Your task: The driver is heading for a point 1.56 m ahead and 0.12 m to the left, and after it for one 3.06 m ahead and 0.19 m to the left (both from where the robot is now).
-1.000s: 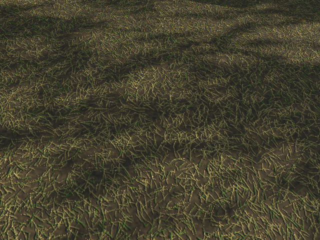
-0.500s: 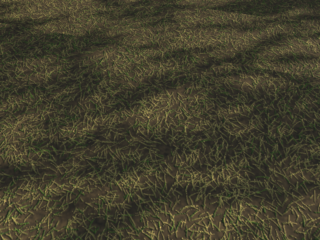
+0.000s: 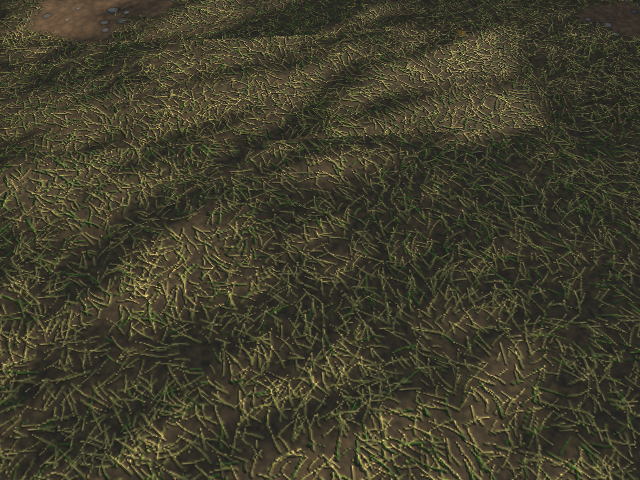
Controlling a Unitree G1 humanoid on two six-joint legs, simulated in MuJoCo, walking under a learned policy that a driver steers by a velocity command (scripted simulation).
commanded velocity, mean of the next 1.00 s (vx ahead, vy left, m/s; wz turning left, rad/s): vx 0.01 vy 0.00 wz -0.09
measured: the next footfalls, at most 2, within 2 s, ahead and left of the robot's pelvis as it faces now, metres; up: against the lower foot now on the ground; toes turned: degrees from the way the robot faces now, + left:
right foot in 0.06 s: +0.05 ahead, -0.13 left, +0.00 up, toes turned -3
left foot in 0.42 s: +0.04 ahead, +0.11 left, +0.00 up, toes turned -4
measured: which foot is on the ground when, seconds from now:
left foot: down 0.00-0.06, up 0.08-0.40, down 0.42-1.00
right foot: up 0.00-0.04, down 0.06-1.00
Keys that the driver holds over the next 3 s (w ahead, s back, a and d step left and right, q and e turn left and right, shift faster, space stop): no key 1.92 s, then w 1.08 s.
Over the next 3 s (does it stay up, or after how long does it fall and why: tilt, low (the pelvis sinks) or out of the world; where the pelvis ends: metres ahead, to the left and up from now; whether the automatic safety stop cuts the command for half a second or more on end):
stays up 0.46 -0.04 0.01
